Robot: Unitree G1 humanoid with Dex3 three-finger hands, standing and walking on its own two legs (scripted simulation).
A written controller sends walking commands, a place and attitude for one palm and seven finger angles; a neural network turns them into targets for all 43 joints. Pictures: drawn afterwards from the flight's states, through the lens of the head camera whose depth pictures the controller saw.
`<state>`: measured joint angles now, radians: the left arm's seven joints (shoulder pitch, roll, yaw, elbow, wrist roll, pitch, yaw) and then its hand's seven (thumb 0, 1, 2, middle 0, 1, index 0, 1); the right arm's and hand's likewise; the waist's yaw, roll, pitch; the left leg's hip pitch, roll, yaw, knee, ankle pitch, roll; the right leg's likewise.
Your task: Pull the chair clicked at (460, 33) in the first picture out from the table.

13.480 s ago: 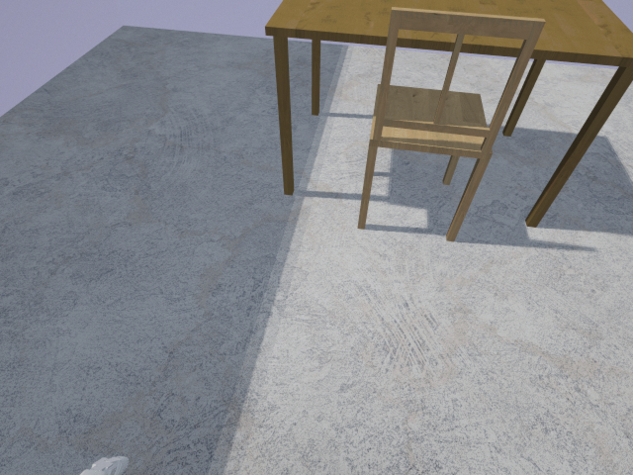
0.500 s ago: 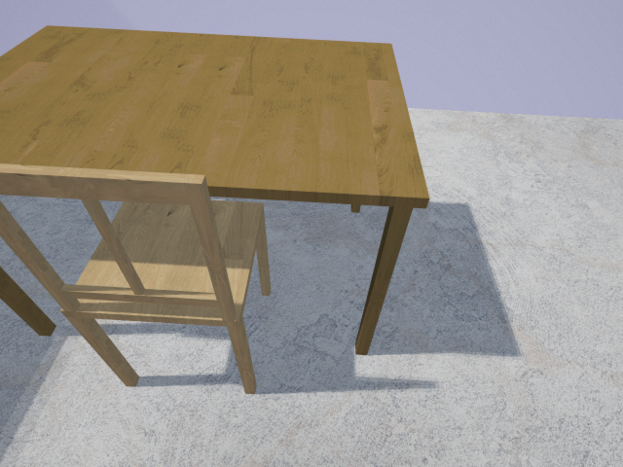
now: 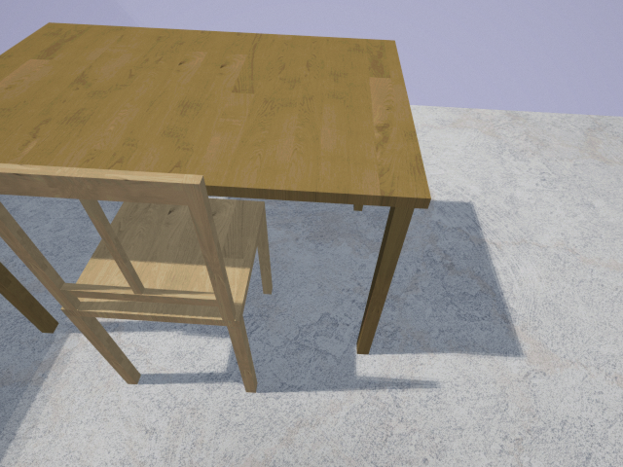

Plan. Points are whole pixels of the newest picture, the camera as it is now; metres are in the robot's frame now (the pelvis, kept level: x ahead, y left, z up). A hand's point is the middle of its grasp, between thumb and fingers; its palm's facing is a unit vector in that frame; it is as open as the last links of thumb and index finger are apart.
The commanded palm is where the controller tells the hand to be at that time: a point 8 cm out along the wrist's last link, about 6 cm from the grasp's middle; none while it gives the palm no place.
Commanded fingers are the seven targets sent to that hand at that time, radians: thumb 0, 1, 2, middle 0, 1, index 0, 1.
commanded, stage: look again from close up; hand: left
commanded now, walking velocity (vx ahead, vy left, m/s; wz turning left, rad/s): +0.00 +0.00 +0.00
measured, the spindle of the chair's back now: (116, 250) +0.49 +0.41 -0.09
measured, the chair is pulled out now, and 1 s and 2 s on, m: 0.00 0.00 0.00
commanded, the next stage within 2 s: raise the hand toward the chair's back in 2.00 s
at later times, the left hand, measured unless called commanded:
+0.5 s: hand out of the picture -0.02 +0.14 -0.18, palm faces +0.06 -0.99 -0.14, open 7.3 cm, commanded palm none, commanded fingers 0.00 0.90 0.90 -0.20 -0.30 -0.20 -0.30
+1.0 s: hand out of the picture -0.02 +0.13 -0.18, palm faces +0.05 -0.99 -0.15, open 7.3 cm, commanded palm none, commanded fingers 0.00 0.90 0.90 -0.20 -0.30 -0.20 -0.30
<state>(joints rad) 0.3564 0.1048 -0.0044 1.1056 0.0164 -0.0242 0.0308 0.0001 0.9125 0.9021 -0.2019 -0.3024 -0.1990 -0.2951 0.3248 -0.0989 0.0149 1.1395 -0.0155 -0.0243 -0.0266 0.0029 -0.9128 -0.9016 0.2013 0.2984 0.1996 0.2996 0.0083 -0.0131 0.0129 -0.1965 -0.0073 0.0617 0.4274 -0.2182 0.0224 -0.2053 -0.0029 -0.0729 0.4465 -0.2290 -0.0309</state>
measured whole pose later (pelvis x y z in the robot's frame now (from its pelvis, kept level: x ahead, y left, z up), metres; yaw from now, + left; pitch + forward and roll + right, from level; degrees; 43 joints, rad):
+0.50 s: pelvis +0.01 -0.01 +0.00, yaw +0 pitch -1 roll +0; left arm 0.35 0.11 0.00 1.11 0.02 -0.03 0.03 0.00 0.91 0.90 -0.20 -0.30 -0.20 -0.30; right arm 0.32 -0.11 0.02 1.14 -0.02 -0.02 -0.03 0.00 -0.91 -0.90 0.20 0.30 0.20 0.30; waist 0.01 -0.01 0.01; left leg -0.18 0.00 0.05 0.42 -0.22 0.01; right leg -0.19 0.01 -0.08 0.44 -0.24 -0.04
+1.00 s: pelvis +0.01 -0.02 +0.00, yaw +0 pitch -1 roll +1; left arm 0.35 0.11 0.00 1.11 0.02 -0.03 0.03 0.00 0.91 0.90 -0.20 -0.30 -0.20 -0.30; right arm 0.32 -0.11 0.01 1.14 -0.02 -0.02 -0.03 0.00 -0.91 -0.90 0.20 0.30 0.20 0.30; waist 0.01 -0.01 0.02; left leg -0.18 0.01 0.05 0.42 -0.22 0.00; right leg -0.19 0.02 -0.08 0.44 -0.24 -0.05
